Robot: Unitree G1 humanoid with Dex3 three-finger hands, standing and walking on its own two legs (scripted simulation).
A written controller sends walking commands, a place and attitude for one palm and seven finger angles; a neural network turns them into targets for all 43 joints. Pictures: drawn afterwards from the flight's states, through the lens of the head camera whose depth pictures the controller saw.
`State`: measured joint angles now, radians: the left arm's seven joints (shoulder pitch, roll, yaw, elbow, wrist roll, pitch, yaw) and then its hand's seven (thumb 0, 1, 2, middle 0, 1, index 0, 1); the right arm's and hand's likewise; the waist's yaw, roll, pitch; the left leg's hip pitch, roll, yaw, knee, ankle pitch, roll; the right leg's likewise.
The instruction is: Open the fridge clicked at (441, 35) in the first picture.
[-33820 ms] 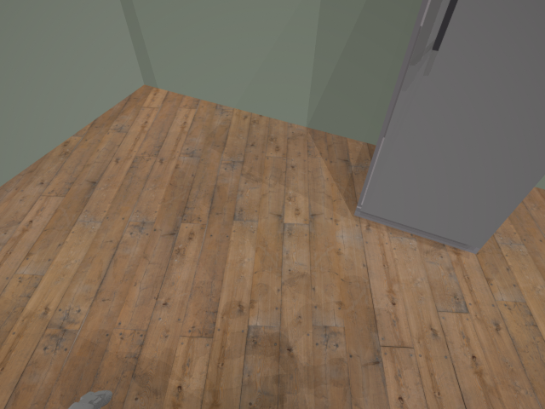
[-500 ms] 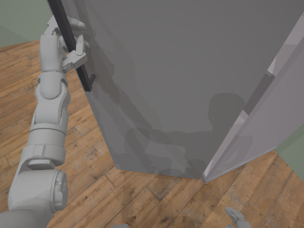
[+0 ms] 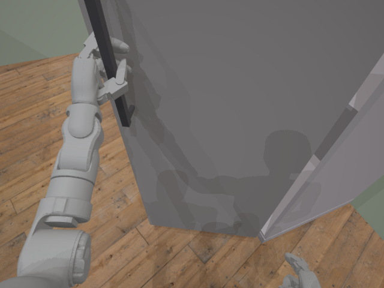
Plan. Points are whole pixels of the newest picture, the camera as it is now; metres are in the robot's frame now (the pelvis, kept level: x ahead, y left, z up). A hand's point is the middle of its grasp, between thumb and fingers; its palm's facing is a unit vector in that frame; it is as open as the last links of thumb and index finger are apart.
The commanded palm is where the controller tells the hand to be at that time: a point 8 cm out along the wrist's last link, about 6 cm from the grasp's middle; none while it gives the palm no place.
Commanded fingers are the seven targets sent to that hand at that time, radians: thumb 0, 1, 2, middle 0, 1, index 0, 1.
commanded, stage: loosen the grip on the handle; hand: left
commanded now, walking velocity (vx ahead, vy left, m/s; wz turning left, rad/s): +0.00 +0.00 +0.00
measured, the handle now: (114, 61) +0.45 +0.18 +0.24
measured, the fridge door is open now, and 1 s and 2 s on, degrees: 61 58 58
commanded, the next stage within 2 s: slip the hand off the handle in 0.56 s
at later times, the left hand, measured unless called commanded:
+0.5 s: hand (122, 77) +0.44 +0.17 +0.22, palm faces +0.18 -0.97 -0.16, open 13.8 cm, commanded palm +0.40 +0.23 +0.23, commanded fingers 0.00 -0.55 0.20 -0.25 -1.15 -0.25 -1.15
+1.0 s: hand (72, 73) +0.41 +0.24 +0.24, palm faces +0.24 -0.96 -0.14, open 14.7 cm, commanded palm +0.38 +0.29 +0.24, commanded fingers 0.00 -0.55 0.20 -0.25 -1.15 -0.25 -1.15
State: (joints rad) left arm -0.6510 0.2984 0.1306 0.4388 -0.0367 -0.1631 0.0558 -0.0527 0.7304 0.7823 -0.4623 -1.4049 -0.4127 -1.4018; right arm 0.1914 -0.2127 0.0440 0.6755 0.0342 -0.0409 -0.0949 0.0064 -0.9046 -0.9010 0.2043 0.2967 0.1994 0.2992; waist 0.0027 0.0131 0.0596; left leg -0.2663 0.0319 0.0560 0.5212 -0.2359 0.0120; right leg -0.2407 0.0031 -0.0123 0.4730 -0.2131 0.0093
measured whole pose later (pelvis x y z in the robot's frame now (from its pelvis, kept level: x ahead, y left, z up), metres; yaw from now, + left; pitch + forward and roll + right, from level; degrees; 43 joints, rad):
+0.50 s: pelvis +0.02 -0.03 +0.00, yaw +0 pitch +1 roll +0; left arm -0.59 0.38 0.26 0.46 -0.07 -0.12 -0.03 -0.01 -0.49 0.23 -0.40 -1.30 -0.32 -1.25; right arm 0.31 -0.27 -0.03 0.74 0.02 -0.11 -0.06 0.01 -0.91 -0.90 0.20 0.30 0.20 0.30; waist -0.05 0.01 0.02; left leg -0.24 0.05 0.05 0.45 -0.22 -0.02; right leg -0.23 0.02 -0.02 0.45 -0.23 -0.03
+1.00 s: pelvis +0.03 -0.01 +0.00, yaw +2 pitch +0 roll +0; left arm -0.53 0.44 0.35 0.35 -0.15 -0.02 -0.15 -0.01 -0.56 0.20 -0.26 -1.16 -0.26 -1.15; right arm 0.21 -0.25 0.02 0.70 0.04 -0.08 -0.10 0.01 -0.90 -0.90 0.20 0.30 0.20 0.30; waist 0.02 0.02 -0.01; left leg -0.22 0.02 0.03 0.47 -0.25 0.00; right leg -0.20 0.00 -0.04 0.46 -0.26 -0.01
